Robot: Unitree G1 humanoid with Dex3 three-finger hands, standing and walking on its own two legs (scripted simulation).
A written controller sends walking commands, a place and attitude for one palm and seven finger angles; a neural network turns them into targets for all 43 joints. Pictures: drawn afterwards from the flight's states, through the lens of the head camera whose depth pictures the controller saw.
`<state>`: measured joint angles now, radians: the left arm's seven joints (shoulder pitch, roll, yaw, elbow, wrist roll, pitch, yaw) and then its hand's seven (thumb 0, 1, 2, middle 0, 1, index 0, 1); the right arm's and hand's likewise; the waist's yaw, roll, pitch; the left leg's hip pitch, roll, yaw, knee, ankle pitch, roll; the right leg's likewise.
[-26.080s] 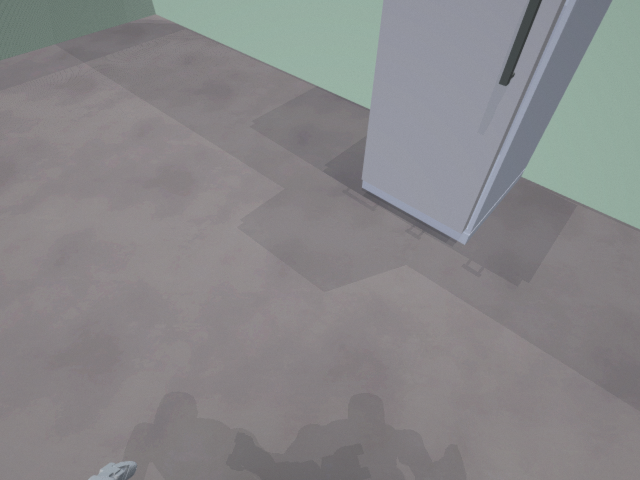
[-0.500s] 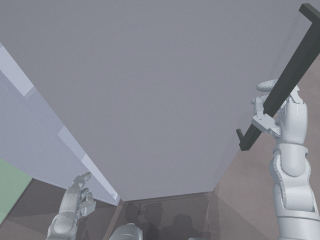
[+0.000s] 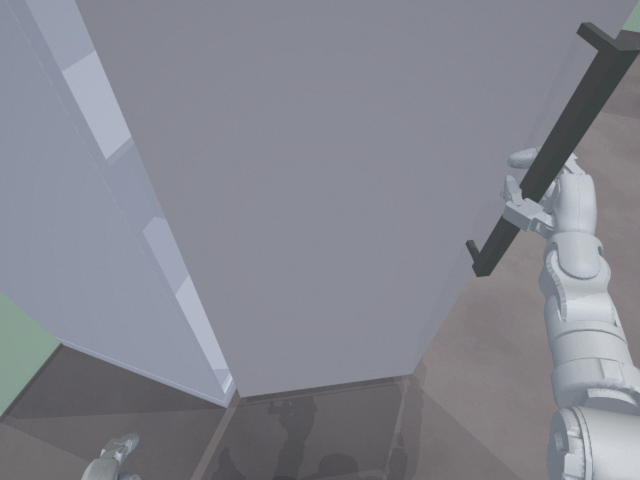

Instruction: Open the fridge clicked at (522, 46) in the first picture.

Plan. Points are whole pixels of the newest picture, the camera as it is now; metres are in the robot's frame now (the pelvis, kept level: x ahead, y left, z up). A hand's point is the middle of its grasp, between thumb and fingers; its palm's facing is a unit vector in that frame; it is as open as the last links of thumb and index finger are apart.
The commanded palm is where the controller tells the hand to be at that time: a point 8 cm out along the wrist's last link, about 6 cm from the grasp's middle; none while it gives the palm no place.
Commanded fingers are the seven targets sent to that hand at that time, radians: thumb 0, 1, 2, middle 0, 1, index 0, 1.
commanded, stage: stop walking and hold the door back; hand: right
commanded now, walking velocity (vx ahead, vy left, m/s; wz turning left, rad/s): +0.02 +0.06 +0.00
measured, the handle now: (523, 178) +0.47 -0.21 +0.14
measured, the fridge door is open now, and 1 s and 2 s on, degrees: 63 63 65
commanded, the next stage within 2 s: loosen the grip on the handle in 0.70 s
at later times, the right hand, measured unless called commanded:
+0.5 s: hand (511, 202) +0.44 -0.19 +0.13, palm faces +0.08 +0.98 -0.18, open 5.5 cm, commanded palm +0.40 -0.24 +0.12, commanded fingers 0.00 -0.90 -0.90 0.45 1.40 0.45 1.40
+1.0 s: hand (532, 204) +0.42 -0.20 +0.15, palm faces +0.16 +0.98 -0.11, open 8.1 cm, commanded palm +0.38 -0.24 +0.13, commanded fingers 0.00 0.43 -0.26 0.44 1.38 0.44 1.38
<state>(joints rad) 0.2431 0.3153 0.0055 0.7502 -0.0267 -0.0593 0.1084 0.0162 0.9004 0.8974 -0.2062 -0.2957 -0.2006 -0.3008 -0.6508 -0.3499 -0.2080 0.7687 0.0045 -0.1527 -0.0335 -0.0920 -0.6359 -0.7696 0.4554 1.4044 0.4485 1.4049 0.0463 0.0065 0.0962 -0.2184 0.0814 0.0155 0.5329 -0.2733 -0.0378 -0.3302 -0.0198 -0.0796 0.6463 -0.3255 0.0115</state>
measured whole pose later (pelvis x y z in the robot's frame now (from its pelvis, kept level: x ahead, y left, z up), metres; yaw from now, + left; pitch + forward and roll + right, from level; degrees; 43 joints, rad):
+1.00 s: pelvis -0.02 -0.01 +0.00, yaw +6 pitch +3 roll +0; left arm 0.26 0.28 0.02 0.67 -0.01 -0.11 0.02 0.01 0.90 0.90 -0.21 -0.30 -0.20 -0.30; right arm -0.58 -0.37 -0.33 0.69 0.05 -0.15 0.03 -0.05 -0.32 -0.64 0.44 1.40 0.38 1.37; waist 0.04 0.01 -0.03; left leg -0.32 -0.02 0.05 0.55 -0.27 0.04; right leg -0.39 -0.04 -0.10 0.52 -0.18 -0.02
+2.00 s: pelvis +0.02 -0.04 -0.01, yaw +6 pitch +6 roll +2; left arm 0.27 0.25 -0.02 0.65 -0.03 -0.11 0.08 0.01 0.90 0.90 -0.21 -0.30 -0.20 -0.30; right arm -0.30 -0.44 -0.39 0.41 0.14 -0.14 0.17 -0.02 0.56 -0.20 0.26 1.16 0.25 1.16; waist -0.01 -0.02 -0.07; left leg -0.36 -0.01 0.04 0.62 -0.36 0.00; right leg -0.46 0.01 -0.03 0.68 -0.32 -0.05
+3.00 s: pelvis +0.00 -0.01 -0.01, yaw +4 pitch +2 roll +1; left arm 0.21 0.26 -0.05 0.68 -0.05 -0.23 0.13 0.02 0.90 0.90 -0.21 -0.30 -0.20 -0.30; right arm 0.07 -0.43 -0.46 0.11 0.27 -0.14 0.26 -0.02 0.56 -0.20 0.25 1.15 0.25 1.16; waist -0.07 -0.04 -0.05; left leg -0.31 -0.04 0.08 0.63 -0.36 0.04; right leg -0.42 -0.01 0.02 0.67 -0.29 -0.01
